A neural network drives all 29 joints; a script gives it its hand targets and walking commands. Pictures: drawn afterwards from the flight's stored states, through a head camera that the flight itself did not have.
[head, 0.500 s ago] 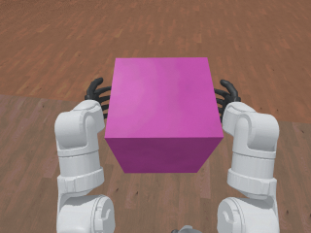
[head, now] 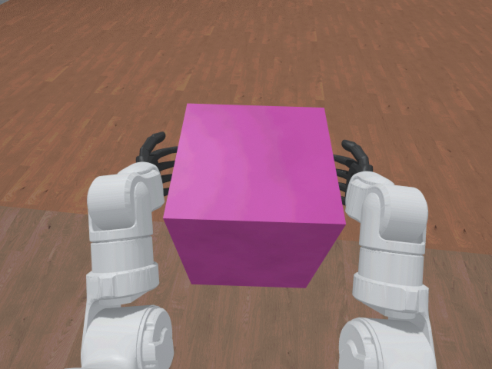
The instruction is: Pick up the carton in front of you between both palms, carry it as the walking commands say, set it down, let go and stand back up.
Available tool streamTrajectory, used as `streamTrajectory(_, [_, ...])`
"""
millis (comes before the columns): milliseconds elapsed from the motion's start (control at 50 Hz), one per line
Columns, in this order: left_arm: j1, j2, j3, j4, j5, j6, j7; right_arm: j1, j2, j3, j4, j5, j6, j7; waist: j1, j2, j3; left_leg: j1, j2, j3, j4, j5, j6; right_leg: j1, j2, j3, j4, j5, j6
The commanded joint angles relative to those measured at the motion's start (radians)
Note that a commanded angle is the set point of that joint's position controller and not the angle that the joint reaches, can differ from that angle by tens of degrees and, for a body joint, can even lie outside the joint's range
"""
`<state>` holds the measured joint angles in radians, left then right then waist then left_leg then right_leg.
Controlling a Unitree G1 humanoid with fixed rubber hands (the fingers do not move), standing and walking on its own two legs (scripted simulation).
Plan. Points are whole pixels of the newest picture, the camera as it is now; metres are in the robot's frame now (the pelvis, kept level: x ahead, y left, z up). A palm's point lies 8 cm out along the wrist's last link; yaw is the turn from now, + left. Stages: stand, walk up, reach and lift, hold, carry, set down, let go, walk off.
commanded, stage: carry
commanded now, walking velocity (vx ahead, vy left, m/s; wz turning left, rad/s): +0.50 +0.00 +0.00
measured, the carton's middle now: (251, 204) +0.37 -0.01 +0.08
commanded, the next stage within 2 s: none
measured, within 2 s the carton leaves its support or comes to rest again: neither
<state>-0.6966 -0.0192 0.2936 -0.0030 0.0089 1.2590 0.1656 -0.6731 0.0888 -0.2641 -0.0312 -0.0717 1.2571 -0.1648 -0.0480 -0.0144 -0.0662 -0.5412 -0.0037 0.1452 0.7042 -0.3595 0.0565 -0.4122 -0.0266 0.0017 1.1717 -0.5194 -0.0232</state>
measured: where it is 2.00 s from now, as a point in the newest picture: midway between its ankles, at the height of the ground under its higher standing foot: (242, 170)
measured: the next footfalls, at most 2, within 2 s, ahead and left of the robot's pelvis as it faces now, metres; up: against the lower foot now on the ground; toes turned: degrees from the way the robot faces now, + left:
right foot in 0.32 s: +0.38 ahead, -0.12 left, +0.04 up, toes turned -7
left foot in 0.74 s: +0.63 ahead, +0.09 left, +0.06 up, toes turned +7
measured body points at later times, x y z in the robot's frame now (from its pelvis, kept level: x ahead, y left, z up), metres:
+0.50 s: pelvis +0.29 -0.04 +0.05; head +0.32 -0.05 +0.50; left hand +0.64 +0.14 +0.17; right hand +0.67 -0.16 +0.17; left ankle +0.24 +0.07 -0.57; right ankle +0.34 -0.12 -0.67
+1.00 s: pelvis +0.58 +0.01 +0.09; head +0.62 +0.01 +0.54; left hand +0.97 +0.13 +0.23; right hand +0.94 -0.17 +0.23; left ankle +0.58 +0.08 -0.65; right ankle +0.63 -0.11 -0.55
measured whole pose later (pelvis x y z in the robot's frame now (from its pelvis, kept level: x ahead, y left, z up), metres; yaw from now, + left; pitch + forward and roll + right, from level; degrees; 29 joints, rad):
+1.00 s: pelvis +0.58 +0.01 +0.09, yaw +0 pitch +5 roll +0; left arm -0.69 -0.08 0.32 -0.10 0.06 1.27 0.16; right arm -0.66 0.06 -0.27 -0.08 0.00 1.25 -0.20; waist -0.09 -0.01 -0.01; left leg -0.33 0.00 0.13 0.52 -0.39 0.05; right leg -0.77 -0.04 -0.03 1.21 -0.39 -0.04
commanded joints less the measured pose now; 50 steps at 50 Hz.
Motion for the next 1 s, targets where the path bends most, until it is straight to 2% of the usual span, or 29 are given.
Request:
streamTrajectory(0, [-0.643,-0.899,-0.578,-0.052,-0.229,0.000,-0.102,-0.790,0.887,0.672,-0.149,0.395,-0.014,0.112,-0.034,0.030,-0.454,0.726,0.309,-0.571,-0.239,0.372,0.190,-0.487,-0.004,0.030,0.261,0.055,-0.017])
streamTrajectory(40, [-0.661,-0.928,-0.580,-0.071,-0.210,-0.015,-0.101,-0.880,0.951,0.709,-0.203,0.458,-0.033,0.126,-0.003,0.080,-0.458,0.661,0.278,-0.477,-0.286,0.233,0.141,-0.439,-0.021,0.027,0.170,0.096,-0.025])
streamTrajectory(120, [-0.677,-0.897,-0.603,-0.140,-0.193,-0.038,-0.083,-0.876,0.928,0.714,-0.247,0.492,-0.050,0.129,-0.013,0.115,-0.440,0.657,0.274,-0.385,-0.341,0.206,0.179,-0.488,-0.037,-0.023,0.056,0.143,-0.014])
streamTrajectory(180, [-0.645,-0.836,-0.612,-0.159,-0.189,-0.027,-0.069,-0.799,0.860,0.691,-0.217,0.465,-0.037,0.116,-0.020,0.133,-0.416,0.620,0.255,-0.284,-0.362,0.247,0.168,-0.410,-0.051,-0.044,-0.177,0.189,-0.012])
streamTrajectory(240, [-0.611,-0.806,-0.613,-0.130,-0.191,-0.005,-0.073,-0.721,0.812,0.657,-0.148,0.415,-0.016,0.109,-0.009,0.155,-0.383,0.566,0.224,-0.181,-0.348,0.384,0.128,-0.236,0.014,-0.157,-0.403,0.216,-0.028])
streamTrajectory(260, [-0.602,-0.805,-0.611,-0.111,-0.193,0.001,-0.078,-0.701,0.802,0.644,-0.125,0.397,-0.010,0.109,0.013,0.169,-0.388,0.546,0.216,-0.150,-0.301,0.505,0.108,-0.141,0.054,-0.205,-0.456,0.203,-0.037])
streamTrajectory(280, [-0.583,-0.810,-0.608,-0.083,-0.197,0.005,-0.083,-0.682,0.794,0.632,-0.103,0.380,-0.005,0.108,0.056,0.165,-0.415,0.506,0.202,-0.095,-0.183,0.667,0.077,0.016,0.100,-0.256,-0.523,0.235,-0.047])
streamTrajectory(300, [-0.573,-0.815,-0.605,-0.048,-0.202,0.006,-0.087,-0.653,0.789,0.621,-0.080,0.364,-0.001,0.107,0.103,0.114,-0.477,0.424,0.164,-0.026,0.002,0.769,0.028,0.261,0.122,-0.254,-0.592,0.265,-0.071])
streamTrajectory(320, [-0.539,-0.818,-0.600,-0.027,-0.207,0.005,-0.092,-0.664,0.774,0.608,-0.075,0.347,0.002,0.105,0.160,0.043,-0.564,0.248,0.138,-0.022,0.223,0.522,-0.016,0.525,-0.030,-0.028,-0.621,0.136,-0.104])
streamTrajectory(340, [-0.568,-0.813,-0.601,-0.018,-0.209,-0.001,-0.093,-0.638,0.796,0.589,-0.068,0.330,0.007,0.103,0.136,-0.282,-0.632,-0.091,-0.010,-0.060,0.484,0.035,-0.061,0.733,-0.304,0.558,-0.749,0.075,-0.264])
streamTrajectory(360, [-0.564,-0.850,-0.608,-0.028,-0.232,-0.001,-0.098,-0.671,0.787,0.580,-0.079,0.317,0.008,0.098,0.152,-0.258,-0.549,-0.264,-0.057,-0.149,0.657,-0.162,-0.046,0.728,-0.312,0.708,-0.824,0.224,-0.297])
streamTrajectory(400, [-0.694,-0.942,-0.673,-0.115,-0.312,-0.015,-0.118,-0.680,0.827,0.559,-0.059,0.288,-0.004,0.095,0.148,-0.039,-0.486,-0.349,0.005,-0.183,0.783,-0.113,-0.014,0.643,-0.292,0.492,-0.699,0.528,-0.277])
streamTrajectory(420, [-0.752,-0.989,-0.704,-0.159,-0.350,-0.027,-0.128,-0.676,0.848,0.558,-0.065,0.280,-0.013,0.096,0.137,-0.001,-0.473,-0.345,0.035,-0.188,0.739,-0.083,-0.008,0.589,-0.273,0.422,-0.700,0.530,-0.244])
streamTrajectory(460, [-0.823,-1.036,-0.741,-0.213,-0.394,-0.050,-0.140,-0.699,0.865,0.566,-0.096,0.260,-0.033,0.091,0.113,-0.038,-0.480,-0.297,0.055,-0.178,0.646,-0.051,-0.003,0.530,-0.244,0.333,-0.741,0.383,-0.200])
streamTrajectory(520, [-0.827,-1.021,-0.752,-0.254,-0.423,-0.065,-0.146,-0.699,0.841,0.586,-0.145,0.246,-0.053,0.076,0.112,-0.084,-0.458,-0.327,0.062,-0.134,0.550,-0.027,-0.016,0.514,-0.240,0.258,-0.778,0.343,-0.224])
streamTrajectory(540, [-0.810,-0.999,-0.749,-0.257,-0.422,-0.065,-0.143,-0.692,0.822,0.590,-0.160,0.245,-0.054,0.070,0.116,-0.085,-0.449,-0.334,0.071,-0.126,0.486,-0.016,-0.022,0.514,-0.240,0.233,-0.787,0.350,-0.230])
streamTrajectory(600, [-0.733,-0.920,-0.726,-0.234,-0.395,-0.051,-0.127,-0.655,0.759,0.597,-0.179,0.245,-0.041,0.056,0.120,-0.107,-0.422,-0.223,0.076,-0.098,0.233,0.059,-0.026,0.462,-0.216,0.128,-0.801,0.399,-0.207])
streamTrajectory(660, [-0.656,-0.858,-0.693,-0.172,-0.348,-0.024,-0.115,-0.619,0.721,0.596,-0.149,0.249,-0.012,0.060,0.115,-0.126,-0.381,-0.071,0.012,0.013,0.027,0.069,-0.013,0.418,-0.188,0.041,-0.785,0.513,-0.165])
streamTrajectory(680, [-0.639,-0.846,-0.681,-0.150,-0.331,-0.017,-0.113,-0.612,0.718,0.594,-0.131,0.254,-0.003,0.064,0.096,-0.135,-0.379,0.020,-0.020,0.056,-0.022,0.066,-0.002,0.394,-0.187,0.016,-0.742,0.610,-0.149])
streamTrajectory(700, [-0.628,-0.835,-0.669,-0.130,-0.315,-0.008,-0.110,-0.599,0.720,0.591,-0.104,0.259,0.003,0.068,0.048,-0.120,-0.404,0.184,-0.064,0.106,-0.104,0.099,0.008,0.349,-0.166,-0.050,-0.614,0.734,-0.115])
streamTrajectory(720, [-0.613,-0.825,-0.656,-0.109,-0.297,0.001,-0.108,-0.578,0.712,0.580,-0.068,0.264,0.006,0.071,-0.001,-0.050,-0.481,0.442,-0.070,0.094,-0.142,0.101,0.023,0.260,-0.125,-0.116,-0.433,0.798,-0.069])
streamTrajectory(740, [-0.607,-0.817,-0.642,-0.098,-0.282,0.008,-0.105,-0.564,0.708,0.569,-0.054,0.267,0.008,0.074,-0.044,0.081,-0.570,0.701,0.137,-0.251,-0.199,-0.115,0.091,0.033,-0.084,-0.112,-0.196,0.517,-0.015])
streamTrajectory(760, [-0.598,-0.821,-0.616,-0.085,-0.269,0.015,-0.104,-0.595,0.709,0.570,-0.036,0.269,0.004,0.073,-0.053,0.356,-0.584,0.867,0.343,-0.777,-0.337,-0.056,0.230,-0.277,0.083,-0.075,0.022,0.052,0.019])
streamTrajectory(780, [-0.651,-0.820,-0.607,-0.089,-0.256,0.013,-0.099,-0.612,0.740,0.577,-0.050,0.291,0.005,0.079,-0.043,0.290,-0.528,0.877,0.355,-0.839,-0.348,0.082,0.245,-0.412,0.083,0.010,0.195,-0.034,0.002])
streamTrajectory(820, [-0.652,-0.866,-0.581,-0.080,-0.232,0.006,-0.094,-0.738,0.845,0.646,-0.130,0.374,-0.005,0.102,-0.050,0.056,-0.473,0.777,0.324,-0.628,-0.237,0.363,0.217,-0.482,0.018,0.023,0.279,0.035,-0.019])
streamTrajectory(840, [-0.650,-0.888,-0.578,-0.078,-0.224,0.000,-0.094,-0.806,0.891,0.680,-0.168,0.416,-0.014,0.111,-0.034,0.039,-0.461,0.726,0.305,-0.559,-0.243,0.363,0.186,-0.474,-0.004,0.034,0.238,0.064,-0.025])
streamTrajectory(880, [-0.668,-0.908,-0.581,-0.100,-0.208,-0.014,-0.092,-0.881,0.941,0.708,-0.218,0.470,-0.033,0.122,-0.006,0.082,-0.469,0.670,0.282,-0.478,-0.289,0.220,0.150,-0.429,-0.018,0.027,0.158,0.096,-0.031])
streamTrajectory(940, [-0.694,-0.880,-0.594,-0.153,-0.194,-0.034,-0.080,-0.894,0.908,0.701,-0.259,0.490,-0.048,0.123,-0.011,0.108,-0.452,0.657,0.278,-0.405,-0.331,0.194,0.180,-0.464,-0.029,-0.011,0.073,0.130,-0.023])
streamTrajectory(980, [-0.657,-0.846,-0.597,-0.155,-0.185,-0.026,-0.069,-0.842,0.881,0.696,-0.235,0.483,-0.036,0.117,-0.017,0.110,-0.437,0.647,0.273,-0.346,-0.351,0.208,0.185,-0.455,-0.047,-0.025,-0.058,0.157,-0.013])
